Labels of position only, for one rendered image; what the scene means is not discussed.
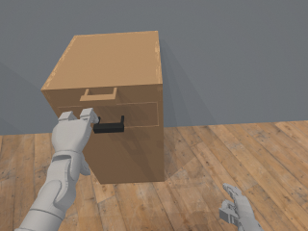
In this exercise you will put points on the drawer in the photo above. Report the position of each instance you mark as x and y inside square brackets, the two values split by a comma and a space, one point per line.
[135, 114]

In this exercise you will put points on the robot right hand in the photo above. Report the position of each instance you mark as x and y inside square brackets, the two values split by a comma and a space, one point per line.
[232, 212]

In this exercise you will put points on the robot left hand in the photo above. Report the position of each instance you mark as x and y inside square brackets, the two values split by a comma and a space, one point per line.
[72, 134]

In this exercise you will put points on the robot right forearm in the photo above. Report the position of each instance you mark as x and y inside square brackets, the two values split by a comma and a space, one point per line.
[249, 224]

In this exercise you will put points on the handle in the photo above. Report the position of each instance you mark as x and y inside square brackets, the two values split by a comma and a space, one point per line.
[98, 100]
[116, 127]

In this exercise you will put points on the robot left forearm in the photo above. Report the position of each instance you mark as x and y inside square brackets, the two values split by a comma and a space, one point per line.
[56, 195]

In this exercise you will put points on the cabinet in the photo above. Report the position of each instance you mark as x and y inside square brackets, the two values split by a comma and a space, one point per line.
[129, 66]

